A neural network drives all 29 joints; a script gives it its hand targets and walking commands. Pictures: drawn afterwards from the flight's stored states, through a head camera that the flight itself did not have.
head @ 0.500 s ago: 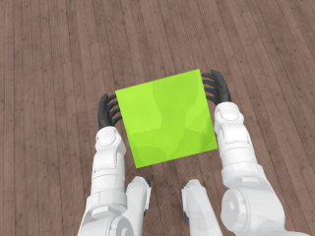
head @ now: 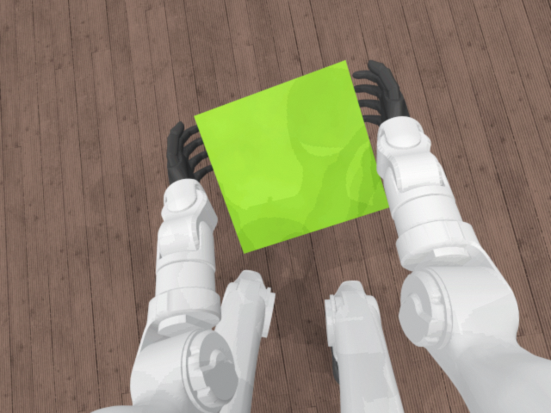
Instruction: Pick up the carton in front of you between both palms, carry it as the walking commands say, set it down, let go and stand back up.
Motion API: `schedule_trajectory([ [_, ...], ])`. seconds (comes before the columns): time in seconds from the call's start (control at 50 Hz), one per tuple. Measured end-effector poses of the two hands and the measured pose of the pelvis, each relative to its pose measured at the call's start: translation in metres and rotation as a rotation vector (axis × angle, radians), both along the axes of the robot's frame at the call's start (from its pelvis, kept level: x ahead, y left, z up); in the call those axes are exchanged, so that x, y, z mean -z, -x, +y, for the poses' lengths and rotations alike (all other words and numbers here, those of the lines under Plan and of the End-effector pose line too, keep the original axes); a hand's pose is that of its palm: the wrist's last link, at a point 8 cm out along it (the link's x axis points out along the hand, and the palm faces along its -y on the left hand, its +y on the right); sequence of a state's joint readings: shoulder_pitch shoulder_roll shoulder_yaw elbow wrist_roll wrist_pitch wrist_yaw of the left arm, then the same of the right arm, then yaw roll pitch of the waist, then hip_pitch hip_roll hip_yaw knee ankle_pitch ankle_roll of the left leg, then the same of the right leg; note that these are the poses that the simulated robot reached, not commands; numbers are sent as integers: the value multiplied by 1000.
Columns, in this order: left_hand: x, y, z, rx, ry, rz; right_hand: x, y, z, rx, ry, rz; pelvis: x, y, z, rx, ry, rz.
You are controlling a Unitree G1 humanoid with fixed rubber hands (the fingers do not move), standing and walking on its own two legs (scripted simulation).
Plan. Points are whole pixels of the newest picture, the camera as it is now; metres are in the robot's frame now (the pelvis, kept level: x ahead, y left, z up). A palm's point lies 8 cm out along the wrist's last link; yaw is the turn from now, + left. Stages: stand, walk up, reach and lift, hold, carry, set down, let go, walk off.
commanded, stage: set down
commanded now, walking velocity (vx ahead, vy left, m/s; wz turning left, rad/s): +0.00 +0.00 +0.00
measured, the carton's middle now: (292, 161) +0.48 +0.03 -0.20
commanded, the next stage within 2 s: none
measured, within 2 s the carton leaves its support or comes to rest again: rests again in 1.46 s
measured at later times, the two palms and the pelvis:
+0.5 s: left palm (207, 194) +0.43 +0.19 -0.25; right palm (356, 137) +0.54 -0.09 -0.24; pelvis -0.03 +0.01 -0.11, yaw +1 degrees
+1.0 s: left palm (212, 187) +0.45 +0.19 -0.28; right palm (353, 133) +0.57 -0.08 -0.28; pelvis -0.02 +0.00 -0.15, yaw +4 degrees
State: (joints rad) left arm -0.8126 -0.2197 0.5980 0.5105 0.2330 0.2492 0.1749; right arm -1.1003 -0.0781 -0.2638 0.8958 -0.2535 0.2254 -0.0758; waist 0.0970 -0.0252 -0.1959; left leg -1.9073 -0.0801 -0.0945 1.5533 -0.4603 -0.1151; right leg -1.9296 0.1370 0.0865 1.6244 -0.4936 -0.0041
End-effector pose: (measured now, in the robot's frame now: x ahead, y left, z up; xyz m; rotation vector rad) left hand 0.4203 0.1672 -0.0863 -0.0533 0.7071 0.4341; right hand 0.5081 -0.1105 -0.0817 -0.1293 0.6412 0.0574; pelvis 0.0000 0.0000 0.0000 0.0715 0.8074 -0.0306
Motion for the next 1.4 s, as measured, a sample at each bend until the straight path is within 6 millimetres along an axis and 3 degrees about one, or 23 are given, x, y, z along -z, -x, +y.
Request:
schedule_trajectory([
  [0.12,40,-1,12,-37,2,17,43,-9,15,-24,-9,27,27,8,2,0,-9,18],
  [0.34,107,-11,12,-53,22,13,111,-24,14,-56,25,47,76,20,7,-3,-12,15],
  [0.6,187,-16,22,-70,27,47,188,-45,28,-131,44,82,123,28,6,-6,-27,-30],
  [0.7,194,-30,19,-71,56,15,197,-57,25,-143,53,86,135,23,2,-18,-29,-60],
  [0.88,198,-33,22,-49,59,1,201,-61,25,-157,40,79,146,16,0,-26,-38,-61],
  [1.4,211,-47,32,33,42,31,220,-62,21,-160,-25,87,147,10,1,-30,-39,-40],
])
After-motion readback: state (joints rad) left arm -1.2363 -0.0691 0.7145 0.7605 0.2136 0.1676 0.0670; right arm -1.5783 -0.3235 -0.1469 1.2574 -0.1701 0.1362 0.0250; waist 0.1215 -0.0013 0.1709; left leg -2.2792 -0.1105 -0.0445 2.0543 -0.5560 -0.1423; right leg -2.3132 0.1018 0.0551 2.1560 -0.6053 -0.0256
